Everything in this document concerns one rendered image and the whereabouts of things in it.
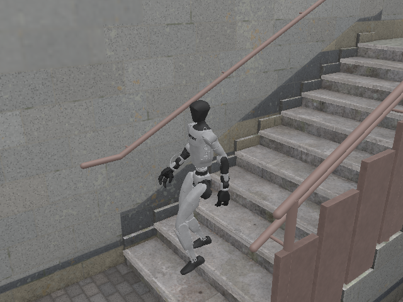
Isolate stairs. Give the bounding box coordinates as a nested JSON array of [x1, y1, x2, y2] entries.
[[126, 47, 403, 302]]

